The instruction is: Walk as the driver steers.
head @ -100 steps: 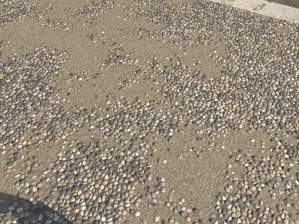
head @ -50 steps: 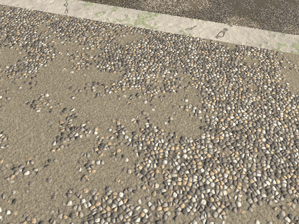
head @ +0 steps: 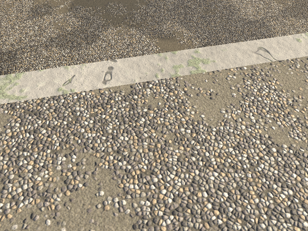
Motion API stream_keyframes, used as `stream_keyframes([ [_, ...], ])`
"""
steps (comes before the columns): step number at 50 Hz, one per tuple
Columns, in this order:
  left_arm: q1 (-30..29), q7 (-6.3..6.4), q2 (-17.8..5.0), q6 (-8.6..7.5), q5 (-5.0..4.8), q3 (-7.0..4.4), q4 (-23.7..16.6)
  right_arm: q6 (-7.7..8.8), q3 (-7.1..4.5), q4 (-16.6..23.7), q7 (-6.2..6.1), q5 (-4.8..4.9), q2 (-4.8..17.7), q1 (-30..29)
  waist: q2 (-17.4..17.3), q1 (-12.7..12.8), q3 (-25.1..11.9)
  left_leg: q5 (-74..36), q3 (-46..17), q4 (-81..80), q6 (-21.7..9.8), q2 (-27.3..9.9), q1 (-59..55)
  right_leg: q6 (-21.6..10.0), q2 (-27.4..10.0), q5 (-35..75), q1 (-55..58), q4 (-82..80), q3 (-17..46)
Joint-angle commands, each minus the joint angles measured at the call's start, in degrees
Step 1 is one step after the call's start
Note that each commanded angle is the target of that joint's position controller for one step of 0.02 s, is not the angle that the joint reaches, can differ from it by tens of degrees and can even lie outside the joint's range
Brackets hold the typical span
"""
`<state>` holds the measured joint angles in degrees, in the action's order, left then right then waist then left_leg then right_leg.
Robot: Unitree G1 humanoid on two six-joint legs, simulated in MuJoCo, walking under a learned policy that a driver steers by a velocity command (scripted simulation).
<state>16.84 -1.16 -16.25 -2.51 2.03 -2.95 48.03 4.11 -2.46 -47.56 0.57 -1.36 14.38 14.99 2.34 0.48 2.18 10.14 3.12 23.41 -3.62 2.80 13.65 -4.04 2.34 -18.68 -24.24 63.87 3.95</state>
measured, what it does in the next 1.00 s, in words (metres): walks ahead: right foot, then left foot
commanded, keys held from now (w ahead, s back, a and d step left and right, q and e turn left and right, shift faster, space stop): w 1.00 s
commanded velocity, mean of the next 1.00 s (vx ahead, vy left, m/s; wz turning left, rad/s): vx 0.50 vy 0.00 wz -0.04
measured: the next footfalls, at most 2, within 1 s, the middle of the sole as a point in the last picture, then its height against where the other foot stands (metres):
right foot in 0.34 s outside the picture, level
left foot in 0.88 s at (142, 199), level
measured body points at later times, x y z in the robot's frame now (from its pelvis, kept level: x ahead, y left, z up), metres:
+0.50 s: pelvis +0.26 -0.05 +0.00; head +0.28 -0.07 +0.45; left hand +0.36 +0.21 -0.12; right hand +0.30 -0.31 -0.14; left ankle +0.20 +0.09 -0.66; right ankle +0.29 -0.12 -0.74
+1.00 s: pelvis +0.53 -0.01 -0.01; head +0.55 +0.00 +0.44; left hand +0.52 +0.25 -0.16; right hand +0.65 -0.26 -0.13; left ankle +0.59 +0.06 -0.74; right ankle +0.39 -0.12 -0.65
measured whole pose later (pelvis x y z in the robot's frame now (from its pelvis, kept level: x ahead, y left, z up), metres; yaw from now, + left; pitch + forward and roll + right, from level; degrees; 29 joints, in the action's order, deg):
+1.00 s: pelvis +0.53 -0.01 -0.01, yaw +0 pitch +0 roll -1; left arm 20.5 -0.1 -13.1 -4.0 0.8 -2.2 57.4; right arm 3.6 -2.5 -50.1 0.7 -1.4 13.7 9.3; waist 0.8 1.7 3.2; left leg 10.2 6.0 28.9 -5.1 1.7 18.9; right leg -4.9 0.9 -21.4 -15.4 63.7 0.0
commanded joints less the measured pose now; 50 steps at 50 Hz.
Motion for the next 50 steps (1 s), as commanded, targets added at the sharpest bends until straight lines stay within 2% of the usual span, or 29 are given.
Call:
stream_keyframes([
  [1,2.9,-0.70,-2.8,0.37,0.56,-0.35,-2.4,1.98,-1.19,0.7,0.30,0.81,5.9,3.3,-7.3,0.9,-1.7,-12.3,-15.1,-13.5,-8.2,-15.2,-6.3,1.1,-3.6,2.7,-8.0,-1.5,0.5],
  [4,-5.5,-1.17,-2.0,0.33,0.55,0.48,-5.0,1.81,-1.14,-0.9,0.33,0.94,5.8,5.6,-6.9,-0.4,0.6,-12.7,-11.4,-16.3,-8.4,-14.0,-7.1,2.7,-6.3,8.7,-12.7,-9.3,-2.7],
  [7,-12.6,-1.55,-0.2,0.01,0.09,1.66,-7.1,1.63,-1.15,-2.3,0.44,1.07,6.2,8.0,-7.1,-2.2,1.2,-16.4,-7.3,-16.3,-7.1,-11.9,-6.9,3.3,-6.4,14.7,-9.9,-20.5,-5.6],
  [11,-17.6,-1.25,-1.0,-0.23,-0.33,1.89,-8.4,1.31,-1.39,-4.1,0.23,0.80,7.7,11.4,-7.2,-3.6,1.4,-20.7,-7.0,-14.0,-6.3,-13.9,-10.7,2.3,-5.0,15.5,-6.3,-28.5,-7.3],
  [14,-16.6,-0.70,-2.1,-0.60,-0.12,1.43,-8.4,0.72,-1.55,-5.0,-0.23,0.50,8.5,11.3,-7.3,-2.2,1.1,-28.7,-7.1,-9.1,-5.5,-15.8,-14.5,0.0,-3.4,10.3,-2.3,-32.2,-7.7],
  [15,-12.7,-0.39,-2.7,-0.90,0.13,1.03,-7.1,0.50,-1.59,-5.2,-0.37,0.55,8.8,10.9,-7.1,-0.2,-0.8,-35.4,-6.2,-3.9,-4.8,-15.3,-15.0,-1.0,-1.8,9.0,3.1,-34.6,-8.2],
  [16,-4.8,0.08,-3.7,-1.49,0.64,0.35,-4.3,0.20,-1.39,-5.5,-0.41,0.75,8.3,10.8,-5.1,3.1,-4.9,-38.0,-3.9,5.6,-3.7,-13.1,-13.1,-2.5,-0.6,10.2,13.3,-38.2,-8.6],
  [17,5.2,0.77,-7.1,-2.04,1.73,-0.79,-1.8,0.26,-0.79,-4.1,-0.42,1.00,6.8,10.0,-1.6,7.1,-11.5,-26.8,-2.0,19.4,-2.4,-10.7,-4.1,-5.3,-8.3,6.7,27.5,-38.9,-0.2],
  [18,10.2,1.35,-13.3,-1.79,2.39,-2.47,-1.3,0.38,0.65,-1.6,-0.05,2.48,0.7,14.4,11.4,6.0,-18.4,6.0,2.5,40.3,0.4,-1.6,15.9,-11.9,-25.2,0.9,43.1,-43.1,25.7],
  [19,8.7,1.11,-11.4,-0.96,-0.44,-2.39,-0.9,-0.03,-1.07,-2.6,-0.61,0.82,6.9,12.6,7.2,5.8,-17.3,18.9,-4.0,47.3,-0.3,-0.7,22.1,-13.2,-26.2,1.4,39.6,-47.7,33.8],
  [20,3.3,0.94,-8.4,-0.85,-1.10,-1.59,-1.4,-0.07,-1.41,-1.7,-0.44,0.53,7.1,9.0,3.7,3.3,-8.8,14.9,-5.8,48.0,-0.8,-3.8,24.4,-12.0,-23.4,2.6,32.8,-48.1,24.6],
  [21,0.1,0.67,-5.2,-1.25,-1.02,-0.81,-1.6,0.17,-0.96,-1.4,-0.03,0.66,5.7,6.8,1.5,2.1,-4.7,11.1,-5.8,45.2,-0.8,-5.8,23.3,-10.7,-20.6,6.8,26.2,-50.1,18.4],
  [22,-1.5,0.69,-3.6,-1.65,-0.96,-0.37,-1.4,-0.20,-0.92,-1.6,0.20,0.55,4.8,6.3,1.7,0.4,-2.4,9.2,-5.5,41.9,-0.5,-7.3,20.9,-8.7,-17.7,9.4,21.6,-51.9,13.7],
  [23,-2.1,0.86,-2.5,-2.01,-1.15,-0.04,-0.7,-0.94,-0.84,-2.0,0.50,-0.29,4.4,7.0,2.6,-1.1,-1.4,8.1,-5.2,39.8,0.2,-8.1,18.2,-7.4,-15.7,12.3,18.2,-53.3,10.3],
  [26,0.5,0.87,-3.4,-3.24,-1.54,-0.34,1.3,-2.29,-0.75,-2.2,1.39,-0.84,3.3,6.3,1.4,-2.2,-1.4,4.7,-3.8,37.7,1.6,-8.3,17.7,-8.1,-14.2,18.6,16.8,-55.8,6.1],
  [28,2.3,0.85,-4.0,-3.43,-1.73,-0.59,2.5,-2.60,-0.73,-0.9,1.62,-0.88,3.2,1.7,0.8,-1.7,0.3,0.7,-3.2,34.6,2.6,-9.3,21.5,-8.5,-13.9,18.3,17.4,-57.8,4.4],
  [30,4.4,0.82,-3.6,-3.25,-1.74,-0.48,3.7,-2.64,-0.64,0.6,1.63,-0.72,3.2,-3.1,0.5,-0.7,1.7,-3.0,-2.6,30.2,3.4,-9.8,24.6,-8.4,-13.2,19.4,18.8,-58.6,3.0],
  [35,9.1,0.89,-3.9,-3.15,-1.53,-0.38,6.5,-2.26,0.33,3.4,1.59,-0.26,2.0,-12.6,0.7,1.8,2.9,-9.6,-0.2,17.5,3.2,-8.2,23.5,-7.5,-12.4,26.1,22.4,-57.7,-0.5],
  [38,11.6,1.29,-4.2,-2.89,-1.07,-0.34,8.2,-1.96,0.47,4.9,1.40,-0.19,2.5,-16.6,1.0,2.8,3.7,-8.6,0.6,12.9,1.7,-7.0,23.4,-7.3,-13.9,30.1,27.3,-55.9,-0.7],
  [40,11.7,1.67,-4.8,-2.69,-0.80,-0.46,9.0,-1.63,0.33,5.5,1.26,-0.19,3.1,-17.2,1.2,2.3,3.9,-5.5,0.8,10.7,0.2,-6.2,22.2,-7.0,-15.2,34.7,30.2,-53.7,-0.7],
  [42,10.0,1.95,-5.6,-2.58,-0.64,-0.63,9.3,-1.14,-0.12,4.6,0.79,-0.21,3.8,-13.3,1.7,-0.1,2.0,-1.2,2.0,8.1,-1.8,-3.7,15.0,-5.7,-15.2,47.4,31.1,-47.9,-2.1],
  [43,9.1,1.96,-6.0,-2.41,-0.63,-0.75,9.5,-0.78,-0.67,2.6,0.34,-0.34,4.6,-7.3,1.6,-2.8,-1.2,-0.2,2.8,6.2,-3.0,-1.6,7.4,-4.9,-14.3,54.2,30.6,-40.6,-3.0],
  [44,8.4,1.91,-5.6,-2.24,-0.89,-0.54,9.4,-0.17,-1.48,-0.8,-0.25,-0.91,6.0,2.7,-0.2,-6.9,-6.6,-2.7,2.5,3.4,-4.6,-1.5,-5.6,-3.7,-11.8,52.2,26.1,-29.2,-5.2],
  [45,8.6,1.86,-3.5,-2.37,-1.33,0.19,7.6,0.23,-2.82,-3.0,-0.97,-2.27,10.8,13.4,-5.8,-10.1,-14.1,1.4,-11.1,2.8,-7.7,-14.0,-21.1,-2.6,-8.6,32.6,13.9,-11.8,-7.4],
  [46,15.7,1.27,1.8,-2.36,-2.93,0.94,7.3,-0.15,-4.11,-3.5,-0.74,-2.06,15.9,14.5,-19.1,-6.2,-19.5,3.9,-39.7,-4.8,-15.5,-28.3,-33.4,-0.4,3.2,-10.7,-6.1,7.5,-7.4],
  [47,10.6,1.52,-4.0,-2.07,-1.24,-0.52,7.6,-0.75,-3.57,-2.8,-0.32,0.26,12.4,9.3,-8.5,-5.4,-14.1,8.1,-39.3,-7.6,-13.7,-25.1,-27.7,-1.5,-0.3,-9.3,-11.0,11.0,0.5],
  [48,6.3,1.17,-3.8,-2.33,-1.32,-0.74,6.2,-0.70,-2.59,-1.9,-0.18,0.64,8.8,3.2,-6.2,-3.3,-6.1,7.1,-29.9,-8.7,-12.1,-23.2,-19.3,-1.8,-3.0,-3.6,-12.1,9.3,-0.1],
  [49,4.4,0.97,-2.6,-2.51,-1.40,-0.45,5.9,-0.31,-1.78,-1.9,0.09,0.38,5.7,0.6,-3.9,-2.0,-2.7,1.6,-24.0,-10.9,-10.6,-20.6,-13.0,-1.6,-5.0,0.1,-10.2,6.2,-0.6],
  [50,4.0,0.81,-1.7,-1.96,-0.83,-0.44,6.1,0.10,-1.37,-2.4,-0.01,0.49,4.4,-0.2,-4.8,-0.7,-1.0,-2.4,-19.3,-12.1,-9.0,-18.1,-9.0,-1.2,-6.3,1.5,-7.8,3.4,-0.9],
])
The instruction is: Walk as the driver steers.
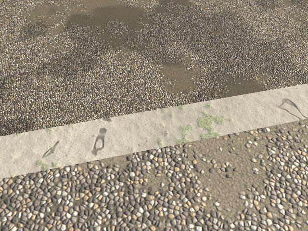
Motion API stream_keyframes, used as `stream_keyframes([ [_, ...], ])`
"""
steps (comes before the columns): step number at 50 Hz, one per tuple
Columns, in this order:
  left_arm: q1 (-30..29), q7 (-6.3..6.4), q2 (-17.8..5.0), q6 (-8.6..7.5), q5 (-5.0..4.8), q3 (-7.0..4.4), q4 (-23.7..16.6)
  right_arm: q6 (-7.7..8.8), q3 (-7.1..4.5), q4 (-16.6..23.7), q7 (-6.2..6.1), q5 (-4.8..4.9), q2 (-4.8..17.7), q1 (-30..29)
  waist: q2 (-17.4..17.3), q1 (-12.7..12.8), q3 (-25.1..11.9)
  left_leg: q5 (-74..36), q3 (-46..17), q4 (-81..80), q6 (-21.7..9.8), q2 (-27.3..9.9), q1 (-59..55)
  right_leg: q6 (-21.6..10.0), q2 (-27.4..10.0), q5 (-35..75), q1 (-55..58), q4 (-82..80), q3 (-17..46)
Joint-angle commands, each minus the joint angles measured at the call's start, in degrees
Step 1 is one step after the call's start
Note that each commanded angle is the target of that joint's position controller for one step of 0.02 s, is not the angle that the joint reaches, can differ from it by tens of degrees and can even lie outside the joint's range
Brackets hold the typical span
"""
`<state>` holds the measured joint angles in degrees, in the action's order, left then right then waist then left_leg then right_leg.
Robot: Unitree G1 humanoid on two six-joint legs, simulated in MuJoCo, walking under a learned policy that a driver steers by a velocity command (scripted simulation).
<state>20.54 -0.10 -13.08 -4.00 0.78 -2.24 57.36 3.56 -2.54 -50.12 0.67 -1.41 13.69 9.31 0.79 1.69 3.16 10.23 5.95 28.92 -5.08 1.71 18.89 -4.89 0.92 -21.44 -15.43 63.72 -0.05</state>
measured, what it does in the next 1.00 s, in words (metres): walks ahead, turning left: right foot, then left foot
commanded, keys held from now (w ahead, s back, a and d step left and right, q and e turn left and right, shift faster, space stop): w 0.40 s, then w+q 0.60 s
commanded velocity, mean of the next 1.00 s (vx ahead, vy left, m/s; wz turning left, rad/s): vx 0.50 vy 0.00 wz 0.23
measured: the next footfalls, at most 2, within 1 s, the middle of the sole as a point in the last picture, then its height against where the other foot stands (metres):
right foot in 0.44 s outside the picture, level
left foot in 0.98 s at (144, 194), level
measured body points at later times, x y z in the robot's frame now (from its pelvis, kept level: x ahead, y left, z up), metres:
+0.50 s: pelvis +0.27 -0.04 -0.01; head +0.30 -0.05 +0.44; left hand +0.44 +0.20 -0.12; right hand +0.22 -0.28 -0.16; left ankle +0.09 +0.07 -0.67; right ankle +0.36 -0.11 -0.73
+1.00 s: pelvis +0.52 +0.00 -0.02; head +0.55 +0.01 +0.43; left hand +0.41 +0.22 -0.17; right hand +0.73 -0.18 -0.14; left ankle +0.59 +0.06 -0.74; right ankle +0.37 -0.12 -0.70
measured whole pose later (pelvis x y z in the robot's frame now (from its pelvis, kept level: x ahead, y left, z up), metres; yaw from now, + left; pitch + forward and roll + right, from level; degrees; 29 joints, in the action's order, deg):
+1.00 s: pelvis +0.52 +0.00 -0.02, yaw +17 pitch +0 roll -1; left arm 24.3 2.7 -10.3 -2.8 0.8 -2.0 56.6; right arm 1.2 -3.0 -47.4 -0.5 -2.1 10.8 6.0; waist -1.0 1.4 4.2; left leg 10.9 8.2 35.5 -9.0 2.7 24.8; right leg -0.7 -4.9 -27.9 -2.6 45.1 -18.1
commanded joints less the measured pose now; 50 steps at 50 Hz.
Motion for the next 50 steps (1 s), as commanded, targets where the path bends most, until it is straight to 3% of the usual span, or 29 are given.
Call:
stream_keyframes([
  [1,1.5,-0.60,-3.9,0.33,1.09,-0.91,-2.8,0.95,-0.86,-0.7,-0.25,0.65,3.8,5.4,-4.4,-0.5,-1.8,-5.1,-18.5,-18.9,-6.4,-15.1,-11.3,0.4,-5.6,5.2,-13.8,1.6,2.7],
  [4,-0.5,-1.44,-2.7,1.57,1.37,-0.81,-3.3,2.16,-1.04,-3.0,-0.30,1.00,4.9,9.5,-4.2,0.2,-1.4,-11.3,-14.3,-20.8,-7.0,-14.0,-10.4,2.0,-6.1,7.7,-14.7,-1.4,0.9],
  [9,-13.0,-1.83,-2.6,1.85,1.02,-0.44,-7.3,2.12,-0.83,-5.3,-0.32,1.03,5.0,14.2,-3.9,-2.1,2.1,-14.1,-10.0,-23.1,-6.5,-11.9,-13.0,4.1,-7.5,17.3,-21.9,-14.1,-1.5],
  [12,-18.7,-1.89,-1.7,1.60,0.66,0.21,-9.1,2.15,-0.74,-6.4,-0.47,0.91,5.3,16.8,-4.3,-3.6,2.4,-17.9,-8.1,-22.6,-5.9,-11.5,-15.0,4.0,-6.1,21.3,-20.0,-22.8,-3.3],
  [16,-23.5,-1.63,-2.5,1.25,0.60,0.25,-11.0,1.78,-0.75,-8.1,-1.05,0.36,5.6,19.8,-4.7,-4.8,3.2,-22.9,-8.0,-20.3,-6.0,-13.7,-21.8,2.4,-4.7,20.0,-19.8,-28.7,-3.9],
  [19,-21.2,-1.30,-3.6,0.56,0.63,-0.31,-11.0,1.45,-1.05,-8.6,-1.60,-0.04,6.6,18.2,-5.1,-2.6,2.1,-34.8,-7.1,-14.6,-5.0,-15.1,-25.1,-0.2,-2.6,13.9,-14.4,-32.2,-4.5],
  [20,-16.7,-0.95,-4.3,0.24,0.70,-0.79,-9.6,1.34,-1.19,-8.6,-1.67,-0.12,7.0,17.3,-5.3,-0.6,-0.2,-42.3,-6.5,-9.2,-4.2,-14.7,-25.1,-1.3,-0.7,11.9,-8.4,-33.6,-5.2],
  [21,-8.0,-0.45,-5.3,-0.36,1.06,-1.50,-6.7,1.10,-1.05,-8.6,-1.53,0.14,6.7,16.6,-3.6,3.0,-4.5,-44.1,-5.3,1.0,-3.2,-12.7,-22.3,-2.6,0.8,13.7,2.7,-37.5,-5.8],
  [22,2.9,0.18,-8.6,-1.01,2.24,-2.68,-3.9,1.16,-0.48,-7.5,-1.19,0.62,5.3,16.4,-0.9,6.8,-11.0,-31.9,-3.9,15.4,-2.1,-9.9,-11.8,-5.3,-6.3,12.7,18.5,-38.1,1.7],
  [23,8.6,0.47,-15.3,-0.90,3.33,-4.38,-3.5,1.15,0.95,-5.7,-0.54,3.05,-1.2,22.4,12.2,5.1,-19.7,4.2,-0.1,38.1,1.0,-0.2,8.8,-12.1,-24.9,6.8,35.6,-42.5,28.6],
  [24,5.4,-0.07,-13.3,0.16,0.59,-4.22,-3.7,0.72,-0.75,-6.6,-1.08,1.62,4.5,20.9,7.1,4.4,-19.7,18.1,-8.0,45.4,0.1,0.9,13.6,-12.4,-25.9,5.5,31.2,-47.8,35.9],
  [25,-1.3,-0.17,-9.8,0.30,0.03,-3.23,-4.7,0.58,-1.28,-5.4,-1.05,1.17,5.1,16.6,4.0,1.6,-10.3,14.1,-9.4,45.8,-0.4,-2.5,16.0,-10.4,-23.6,3.9,22.9,-48.8,26.1],
  [26,-5.2,-0.36,-5.8,-0.16,0.13,-2.22,-5.2,0.69,-1.07,-5.1,-0.77,1.02,4.0,14.2,1.7,0.4,-5.0,9.9,-9.4,42.8,-0.5,-4.8,15.1,-8.4,-20.9,5.9,15.3,-51.5,19.3],
  [28,-7.1,0.21,-2.4,-0.91,0.06,-1.28,-4.3,-0.75,-1.25,-5.3,-0.06,-0.25,2.5,14.3,3.5,-2.4,-1.0,6.3,-9.2,37.9,0.3,-7.1,11.2,-4.0,-16.0,10.6,7.2,-54.4,9.5],
  [30,-4.7,0.56,-3.2,-1.95,0.11,-1.55,-3.6,-2.17,-1.19,-5.4,0.65,-0.60,0.8,14.8,2.9,-3.2,-1.4,4.8,-8.5,37.7,1.0,-7.1,10.1,-3.9,-15.6,15.4,5.9,-55.3,5.2],
  [33,-1.9,0.79,-4.3,-2.63,0.01,-1.97,-2.8,-3.31,-1.33,-2.9,1.11,-0.44,0.4,9.0,1.9,-3.0,0.6,0.0,-7.9,35.6,1.6,-8.1,16.7,-4.2,-15.5,17.6,7.1,-56.9,0.4],
  [38,2.4,1.59,-2.8,-2.19,-0.13,-1.19,-1.7,-3.18,-0.83,0.8,1.00,-0.47,-0.6,0.2,2.3,-1.5,3.1,-9.5,-5.0,22.8,2.2,-7.5,21.2,-2.5,-13.8,28.6,10.6,-54.8,-7.5],
  [41,5.5,1.91,-3.4,-1.61,-0.06,-0.89,-1.3,-3.21,-0.15,2.9,1.32,-0.42,-1.6,-3.7,3.3,-0.5,3.4,-11.9,-0.6,15.8,1.0,-5.8,18.0,-1.0,-14.5,39.3,12.5,-51.5,-11.5],
  [43,6.6,2.48,-4.2,-1.12,0.08,-0.95,-1.3,-3.60,-0.13,4.1,0.71,-0.79,-1.5,-5.7,3.0,0.2,3.4,-9.4,2.2,12.8,-0.5,-4.4,16.7,-0.7,-15.6,46.2,15.6,-48.4,-13.1],
  [44,6.6,2.94,-4.5,-0.56,0.17,-0.90,-1.3,-3.54,-0.11,4.7,0.16,-0.91,-1.5,-5.8,2.6,-0.1,3.2,-7.2,3.4,11.9,-1.3,-3.1,14.7,-0.7,-15.9,52.0,16.1,-45.7,-14.0],
  [45,5.7,3.22,-6.5,-0.39,0.29,-1.38,-2.0,-3.48,-0.32,4.6,-0.42,-0.89,-1.1,-4.0,3.9,-1.1,2.0,-4.0,4.7,11.9,-2.1,-1.3,11.6,-0.5,-15.9,60.2,16.8,-41.4,-15.2],
  [47,3.6,3.71,-8.5,0.16,0.02,-1.93,-3.0,-3.13,-1.23,3.2,-1.35,-0.69,0.4,3.4,5.8,-4.4,-3.1,1.7,5.1,10.8,-4.6,1.9,2.4,-0.9,-16.7,68.0,17.0,-29.7,-15.7],
  [48,2.3,3.39,-8.9,0.63,-0.18,-2.10,-3.7,-2.63,-2.14,1.9,-1.65,-0.56,2.1,8.6,5.4,-6.8,-6.5,1.0,3.9,6.6,-6.0,3.1,-4.7,-0.4,-16.7,62.7,14.9,-20.5,-15.4],
  [49,0.6,3.02,-9.1,0.97,-0.62,-2.21,-4.9,-2.01,-3.68,0.5,-1.94,-0.92,5.6,15.0,2.2,-11.0,-9.9,-2.8,-1.8,-0.4,-8.2,1.0,-15.9,1.5,-15.1,48.4,7.0,-5.7,-15.5],
  [50,2.3,2.62,-2.5,0.86,0.78,-0.97,-7.1,-1.76,-5.02,0.9,-2.36,-0.30,12.4,14.4,-9.0,-6.8,-12.5,-19.5,-21.4,1.0,-11.5,-14.4,-26.1,3.6,-7.8,-5.4,-8.5,12.4,-14.1],
])
Keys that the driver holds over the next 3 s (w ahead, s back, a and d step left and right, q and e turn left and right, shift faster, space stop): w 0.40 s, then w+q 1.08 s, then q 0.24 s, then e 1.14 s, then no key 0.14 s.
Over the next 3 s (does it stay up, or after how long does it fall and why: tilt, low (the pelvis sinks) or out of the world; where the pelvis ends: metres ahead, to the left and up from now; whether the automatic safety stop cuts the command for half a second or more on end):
stays up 0.69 0.12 0.01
